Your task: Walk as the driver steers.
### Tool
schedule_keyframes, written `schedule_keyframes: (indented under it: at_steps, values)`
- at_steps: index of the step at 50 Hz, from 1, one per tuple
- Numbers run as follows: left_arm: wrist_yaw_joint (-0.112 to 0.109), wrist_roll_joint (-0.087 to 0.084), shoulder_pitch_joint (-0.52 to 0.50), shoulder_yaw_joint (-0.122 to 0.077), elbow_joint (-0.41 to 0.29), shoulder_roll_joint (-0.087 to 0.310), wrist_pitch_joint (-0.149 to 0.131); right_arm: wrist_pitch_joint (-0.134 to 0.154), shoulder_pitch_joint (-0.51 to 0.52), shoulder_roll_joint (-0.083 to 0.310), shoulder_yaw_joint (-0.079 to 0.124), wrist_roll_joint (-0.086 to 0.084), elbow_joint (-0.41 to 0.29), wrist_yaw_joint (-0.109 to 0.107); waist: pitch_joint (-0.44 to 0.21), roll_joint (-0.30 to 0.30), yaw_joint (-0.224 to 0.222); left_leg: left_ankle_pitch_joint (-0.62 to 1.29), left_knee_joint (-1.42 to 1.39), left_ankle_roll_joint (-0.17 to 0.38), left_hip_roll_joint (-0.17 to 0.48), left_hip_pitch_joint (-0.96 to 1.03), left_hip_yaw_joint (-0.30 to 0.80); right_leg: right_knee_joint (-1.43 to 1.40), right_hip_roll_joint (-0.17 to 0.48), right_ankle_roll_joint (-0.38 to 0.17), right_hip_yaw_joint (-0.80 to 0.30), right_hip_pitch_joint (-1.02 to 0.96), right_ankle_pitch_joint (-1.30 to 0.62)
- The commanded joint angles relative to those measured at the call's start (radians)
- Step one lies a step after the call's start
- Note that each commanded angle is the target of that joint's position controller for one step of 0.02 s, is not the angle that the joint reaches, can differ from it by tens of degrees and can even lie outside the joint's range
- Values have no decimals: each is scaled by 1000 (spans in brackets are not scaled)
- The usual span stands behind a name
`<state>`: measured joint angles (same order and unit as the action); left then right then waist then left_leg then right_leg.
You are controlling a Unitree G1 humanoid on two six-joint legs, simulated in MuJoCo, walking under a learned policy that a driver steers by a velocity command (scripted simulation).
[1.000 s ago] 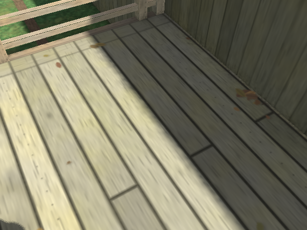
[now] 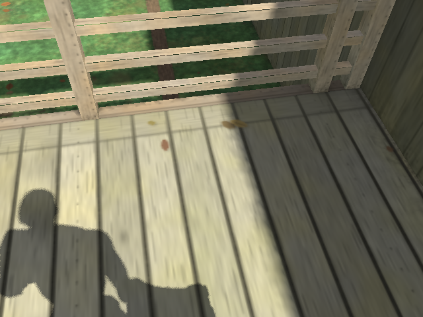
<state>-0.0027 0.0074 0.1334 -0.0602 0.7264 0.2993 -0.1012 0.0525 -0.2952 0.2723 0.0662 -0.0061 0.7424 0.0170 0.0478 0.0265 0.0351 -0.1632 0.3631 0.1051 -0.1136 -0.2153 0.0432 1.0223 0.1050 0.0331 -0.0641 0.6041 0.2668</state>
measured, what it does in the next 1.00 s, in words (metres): walks ahead: right foot, then left foot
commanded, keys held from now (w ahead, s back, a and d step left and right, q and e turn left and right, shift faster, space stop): w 0.02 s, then w+e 0.02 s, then no key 0.96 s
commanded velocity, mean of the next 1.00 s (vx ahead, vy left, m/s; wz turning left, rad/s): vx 0.14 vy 0.00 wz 0.08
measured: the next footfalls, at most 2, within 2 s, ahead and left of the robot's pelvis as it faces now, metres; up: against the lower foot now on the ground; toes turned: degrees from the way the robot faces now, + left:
right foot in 0.24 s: +0.34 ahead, -0.14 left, +0.00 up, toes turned +3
left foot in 0.54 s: +0.26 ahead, +0.10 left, +0.00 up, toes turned +1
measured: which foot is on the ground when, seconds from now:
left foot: down 0.00-0.26, up 0.28-0.52, down 0.54-1.00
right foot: up 0.00-0.22, down 0.24-1.00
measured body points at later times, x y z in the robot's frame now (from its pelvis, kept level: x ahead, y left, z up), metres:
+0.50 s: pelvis +0.20 -0.05 -0.01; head +0.23 -0.05 +0.44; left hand +0.33 +0.20 -0.13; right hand +0.32 -0.32 -0.14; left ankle +0.20 +0.10 -0.73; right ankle +0.30 -0.14 -0.74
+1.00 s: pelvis +0.27 -0.02 -0.01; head +0.28 -0.02 +0.44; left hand +0.36 +0.24 -0.15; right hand +0.35 -0.28 -0.15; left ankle +0.22 +0.10 -0.74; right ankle +0.30 -0.15 -0.74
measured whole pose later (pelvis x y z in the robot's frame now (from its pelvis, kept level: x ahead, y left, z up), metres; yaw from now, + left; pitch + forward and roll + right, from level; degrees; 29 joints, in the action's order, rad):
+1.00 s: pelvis +0.27 -0.02 -0.01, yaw +3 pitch -1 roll +0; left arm -0.02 0.00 0.12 -0.03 1.00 0.24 0.01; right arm 0.01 -0.23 0.22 0.03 0.00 0.94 -0.03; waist 0.03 0.00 0.00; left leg -0.34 0.52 -0.01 0.01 -0.16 0.02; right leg 0.52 0.00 0.00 0.00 0.26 0.24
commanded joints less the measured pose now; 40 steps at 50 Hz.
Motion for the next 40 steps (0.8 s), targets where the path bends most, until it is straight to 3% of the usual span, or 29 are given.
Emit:
schedule_keyframes:
  at_steps: [1,4,7,10,11,12,13,14,15,16,17,18,19,20,22,25,26,27,28,29,31,35,40]
  values:
    - [0,6,-3,-8,-49,49,6,21,23,151,34,-2,-61,-20,-53,-72,-20,339,-163,161,238,1,165,-171,5,29,27,-2,-185]
    - [13,2,-102,3,-64,32,-4,15,-13,151,30,-1,-35,-27,-30,-88,28,360,-141,106,200,-16,93,-385,-41,21,57,-81,-395]
    - [27,0,-147,-1,-79,46,-17,4,-60,151,26,-2,-1,-31,-38,-105,49,402,-82,83,228,61,116,-484,-78,-7,53,-107,-454]
    - [37,10,-100,-16,-66,80,-23,-8,-44,149,26,2,10,-36,-68,-124,12,462,36,56,266,162,169,-537,-93,-54,35,-135,-357]
    - [36,14,-38,-22,-46,92,-26,-11,-17,147,26,1,7,-37,-90,-126,-28,526,105,39,253,170,168,-572,-106,-74,47,-205,-363]
    - [32,24,36,-30,-22,113,-30,-12,-6,135,22,2,1,-37,-137,-101,-66,551,214,6,203,155,145,-615,-93,-97,52,-334,-526]
    - [27,43,116,-37,-18,172,-34,-8,-42,95,7,22,-20,-37,-270,3,-70,321,424,-41,131,18,121,-519,58,-167,-82,-601,-923]
    - [25,44,159,-27,-4,149,-18,-4,-217,35,-15,11,18,-32,-424,216,-42,-349,748,-121,29,-217,84,-493,290,-365,-346,-880,-1127]
    - [31,9,195,-10,14,79,-2,-11,-221,106,-4,-1,41,-26,-478,176,-68,-553,834,-139,41,-269,146,-533,299,-387,-441,-874,-956]
    - [32,-8,130,-8,7,79,10,-27,-136,152,11,-15,24,-27,-363,101,-72,-507,882,-154,82,-323,142,-577,263,-348,-393,-771,-710]
    - [29,-4,57,-1,-2,65,23,-46,-57,149,12,-13,10,-36,-270,43,-62,-452,856,-164,115,-338,101,-623,219,-308,-339,-646,-533]
    - [27,2,-10,10,-9,45,32,-66,-17,139,14,-4,1,-43,-185,27,-41,-414,781,-169,145,-320,82,-672,186,-283,-288,-509,-402]
    - [25,10,-53,12,-7,45,40,-84,-20,116,13,-1,1,-49,-144,65,-11,-383,669,-171,170,-245,69,-714,146,-252,-239,-391,-296]
    - [24,17,-82,8,-3,53,49,-94,-38,87,6,1,12,-54,-120,102,3,-366,566,-176,159,-167,33,-743,101,-233,-182,-307,-254]
    - [18,22,-82,4,11,60,56,-93,-63,55,-3,10,37,-60,-146,127,3,-303,426,-175,150,-60,5,-747,76,-236,-126,-275,-273]
    - [9,4,-86,6,34,64,65,-90,-73,54,-2,15,67,-54,-177,93,15,-48,221,-147,142,79,-22,-741,71,-220,-101,-249,-78]
    - [9,0,-82,11,43,52,68,-90,-60,54,-2,24,69,-51,-161,82,16,-8,170,-131,137,118,-27,-746,51,-190,-93,-216,64]
    - [10,4,-61,21,59,28,69,-89,-33,66,-2,39,56,-51,-129,60,10,14,127,-110,165,132,7,-750,26,-140,-88,-179,198]
    - [12,12,-49,24,69,23,71,-88,-1,98,0,43,34,-56,-80,22,-9,-40,64,-82,222,95,71,-719,-7,-95,-67,-164,268]
    - [11,10,-22,18,67,30,74,-85,27,157,16,28,50,-58,-31,-105,-62,-248,60,-53,209,-59,71,-696,-70,-64,1,-233,210]
    - [1,10,-39,17,80,36,77,-62,54,81,-1,32,56,-55,-11,-116,-50,-302,13,-77,190,-156,62,-623,-76,-57,17,-345,83]
    - [-7,7,-4,18,126,23,79,-29,37,72,-3,18,81,-53,-49,-85,-47,-67,59,-103,180,-77,44,-584,-75,-75,26,-369,-91]
    - [-6,-3,-15,15,169,29,83,-29,21,73,-5,13,113,-54,-80,-46,-35,76,90,-98,170,-26,28,-554,-73,-74,30,-410,-251]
